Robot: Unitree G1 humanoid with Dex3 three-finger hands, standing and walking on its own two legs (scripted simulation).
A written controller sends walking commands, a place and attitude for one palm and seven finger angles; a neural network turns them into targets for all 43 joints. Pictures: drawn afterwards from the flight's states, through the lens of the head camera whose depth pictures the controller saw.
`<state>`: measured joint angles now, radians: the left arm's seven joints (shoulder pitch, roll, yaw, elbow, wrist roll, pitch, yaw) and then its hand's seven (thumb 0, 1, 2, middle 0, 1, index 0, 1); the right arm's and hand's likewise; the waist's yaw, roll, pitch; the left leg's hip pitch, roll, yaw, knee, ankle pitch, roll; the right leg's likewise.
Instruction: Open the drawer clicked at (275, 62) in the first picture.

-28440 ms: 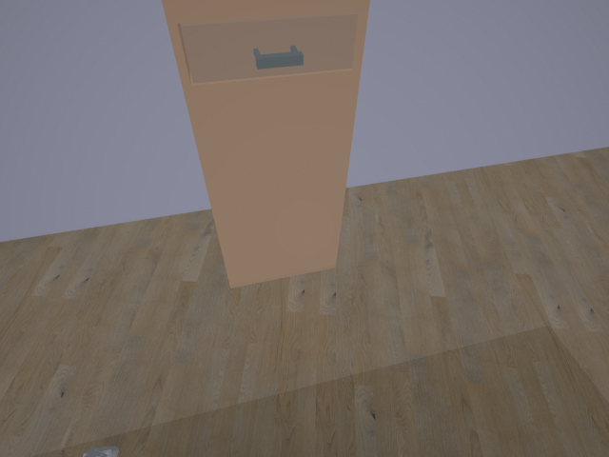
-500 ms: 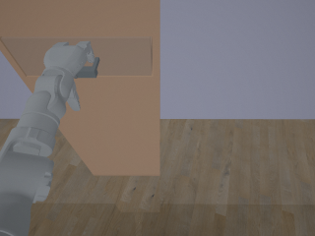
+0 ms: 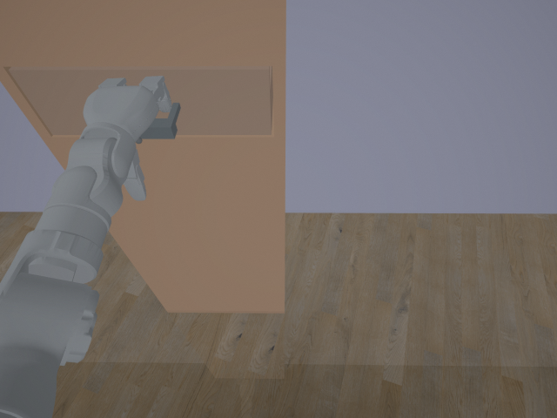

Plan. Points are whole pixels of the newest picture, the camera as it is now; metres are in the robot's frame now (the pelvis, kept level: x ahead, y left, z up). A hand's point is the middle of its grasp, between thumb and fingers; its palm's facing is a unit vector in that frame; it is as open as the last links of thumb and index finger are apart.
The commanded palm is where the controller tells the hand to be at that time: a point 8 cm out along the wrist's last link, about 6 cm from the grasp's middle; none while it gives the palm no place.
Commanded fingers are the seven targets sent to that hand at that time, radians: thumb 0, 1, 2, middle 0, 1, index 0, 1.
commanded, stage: close the thumb around the handle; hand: left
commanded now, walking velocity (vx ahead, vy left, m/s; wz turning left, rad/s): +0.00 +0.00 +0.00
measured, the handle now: (144, 119) +0.53 +0.21 +0.15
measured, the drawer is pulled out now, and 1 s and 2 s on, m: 0.00 0.00 0.05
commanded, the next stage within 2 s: pull the drawer open in 0.70 s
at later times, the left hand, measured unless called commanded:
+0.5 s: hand (138, 138) +0.48 +0.21 +0.15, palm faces +0.02 -0.03 -1.00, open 8.3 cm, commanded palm +0.45 +0.21 +0.19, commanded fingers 0.00 0.90 0.90 -0.40 -1.35 -0.40 -1.35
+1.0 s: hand (139, 142) +0.48 +0.21 +0.14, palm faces +0.02 -0.04 -1.00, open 8.2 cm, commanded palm +0.43 +0.22 +0.19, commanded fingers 0.00 0.90 0.90 -0.40 -1.35 -0.40 -1.35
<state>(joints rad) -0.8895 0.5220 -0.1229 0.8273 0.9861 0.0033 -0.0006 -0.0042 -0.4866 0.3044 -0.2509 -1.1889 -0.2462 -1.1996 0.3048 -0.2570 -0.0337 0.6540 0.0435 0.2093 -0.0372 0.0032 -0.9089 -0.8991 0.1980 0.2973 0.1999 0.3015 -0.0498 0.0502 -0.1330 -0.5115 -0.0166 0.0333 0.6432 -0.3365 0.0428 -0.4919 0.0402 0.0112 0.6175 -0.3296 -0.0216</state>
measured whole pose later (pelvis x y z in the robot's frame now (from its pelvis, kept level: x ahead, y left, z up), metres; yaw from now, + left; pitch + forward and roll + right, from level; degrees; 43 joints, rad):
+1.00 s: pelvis +0.00 +0.00 +0.00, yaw -1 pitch +12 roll -1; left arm -0.85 0.54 -0.09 0.81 0.99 -0.01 0.01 0.00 0.47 0.71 -0.17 -1.30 -0.17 -1.29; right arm 0.31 -0.26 -0.02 0.65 0.05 0.21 -0.05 0.00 -0.91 -0.90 0.20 0.30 0.20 0.30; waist -0.06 0.05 -0.13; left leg -0.50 -0.01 0.05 0.63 -0.33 0.04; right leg -0.49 0.05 0.02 0.60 -0.32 -0.02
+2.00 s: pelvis +0.01 -0.01 +0.01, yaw -1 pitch +8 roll +0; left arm -0.54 0.54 -0.04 0.45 0.93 0.05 -0.03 0.02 0.52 0.70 -0.16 -1.27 -0.15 -1.27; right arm 0.27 -0.28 -0.02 0.62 0.05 0.23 -0.03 0.01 -0.91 -0.90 0.20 0.30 0.20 0.30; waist -0.03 0.07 -0.11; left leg -0.40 -0.01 0.04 0.59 -0.33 0.03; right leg -0.40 0.05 0.03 0.59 -0.33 -0.04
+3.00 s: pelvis +0.01 -0.02 +0.01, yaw -1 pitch +3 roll +0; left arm 0.56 0.57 0.10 -0.55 0.78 0.07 0.09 0.03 0.59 0.70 -0.23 -1.25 -0.16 -1.24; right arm 0.13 -0.29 0.03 0.57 0.02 0.13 0.01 0.01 -0.91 -0.90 0.20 0.30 0.20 0.30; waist 0.07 0.10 -0.08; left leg -0.27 0.00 0.04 0.55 -0.33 0.01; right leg -0.26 0.06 0.03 0.55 -0.33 -0.04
